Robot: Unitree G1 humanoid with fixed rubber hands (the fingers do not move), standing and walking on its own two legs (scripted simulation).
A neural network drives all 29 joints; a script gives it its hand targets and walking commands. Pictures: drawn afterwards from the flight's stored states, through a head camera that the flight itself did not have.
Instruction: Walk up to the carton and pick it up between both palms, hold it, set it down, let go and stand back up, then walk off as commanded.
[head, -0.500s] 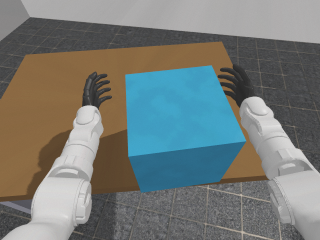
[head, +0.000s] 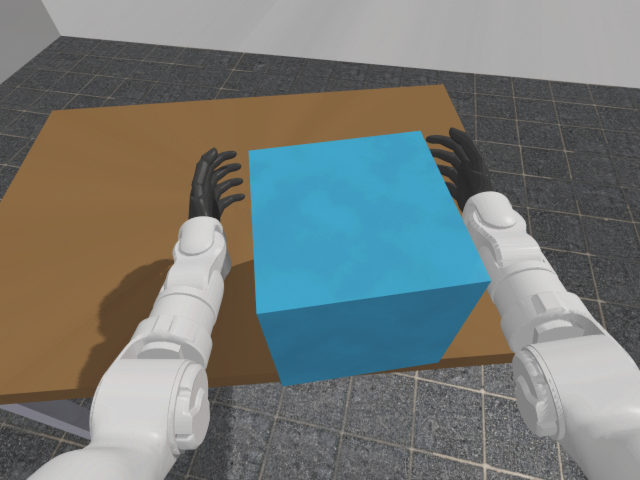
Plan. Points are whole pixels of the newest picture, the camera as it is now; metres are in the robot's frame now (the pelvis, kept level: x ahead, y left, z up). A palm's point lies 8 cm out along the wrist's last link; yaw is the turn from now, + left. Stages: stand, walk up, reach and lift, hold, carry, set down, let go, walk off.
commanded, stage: reach and lift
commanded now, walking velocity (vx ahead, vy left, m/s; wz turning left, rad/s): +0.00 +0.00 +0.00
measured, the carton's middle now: (349, 262) +0.38 +0.00 +0.04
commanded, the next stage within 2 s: none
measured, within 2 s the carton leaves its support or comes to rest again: leaves its support in 1.62 s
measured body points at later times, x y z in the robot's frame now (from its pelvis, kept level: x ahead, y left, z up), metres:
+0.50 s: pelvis -0.01 +0.00 +0.00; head +0.03 +0.00 +0.45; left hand +0.43 +0.17 +0.09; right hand +0.45 -0.15 +0.11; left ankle -0.02 +0.14 -0.74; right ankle +0.03 -0.11 -0.74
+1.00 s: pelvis +0.00 +0.00 +0.00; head +0.03 +0.00 +0.45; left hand +0.43 +0.17 +0.09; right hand +0.45 -0.15 +0.11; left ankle -0.02 +0.14 -0.74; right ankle +0.03 -0.11 -0.74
